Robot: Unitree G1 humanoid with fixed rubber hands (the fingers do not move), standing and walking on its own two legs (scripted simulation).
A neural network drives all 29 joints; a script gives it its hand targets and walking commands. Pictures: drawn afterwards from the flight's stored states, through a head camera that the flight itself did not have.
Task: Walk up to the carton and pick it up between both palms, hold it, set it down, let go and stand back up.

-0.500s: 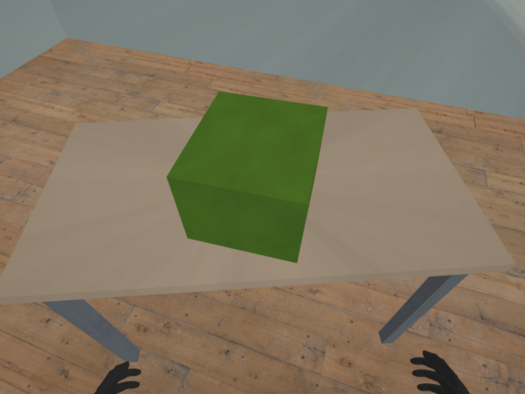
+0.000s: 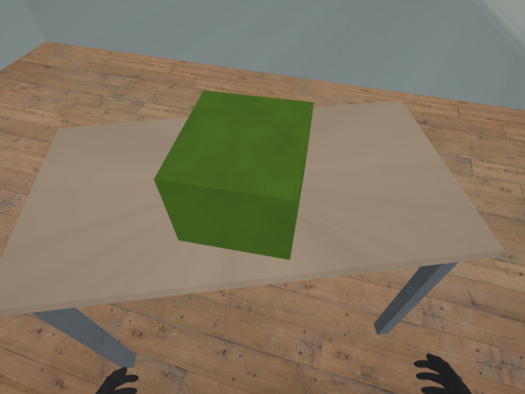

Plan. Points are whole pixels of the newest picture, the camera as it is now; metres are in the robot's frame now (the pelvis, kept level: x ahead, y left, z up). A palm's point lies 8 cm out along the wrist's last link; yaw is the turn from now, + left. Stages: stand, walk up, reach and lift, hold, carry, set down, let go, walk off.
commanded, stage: reach and lift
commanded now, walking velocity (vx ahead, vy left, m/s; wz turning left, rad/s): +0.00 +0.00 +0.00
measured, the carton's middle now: (245, 172) +0.52 +0.05 -0.01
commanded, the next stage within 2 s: none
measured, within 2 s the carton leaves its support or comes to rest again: neither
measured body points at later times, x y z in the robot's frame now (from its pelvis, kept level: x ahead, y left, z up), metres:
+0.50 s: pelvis +0.02 +0.01 +0.01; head +0.03 +0.03 +0.46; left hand +0.20 +0.28 -0.06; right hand +0.18 -0.23 -0.05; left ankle +0.02 +0.12 -0.73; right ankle +0.02 -0.13 -0.73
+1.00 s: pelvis +0.02 +0.02 +0.01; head +0.01 +0.03 +0.46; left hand +0.20 +0.30 -0.02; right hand +0.22 -0.18 -0.02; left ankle +0.02 +0.12 -0.73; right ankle +0.02 -0.13 -0.73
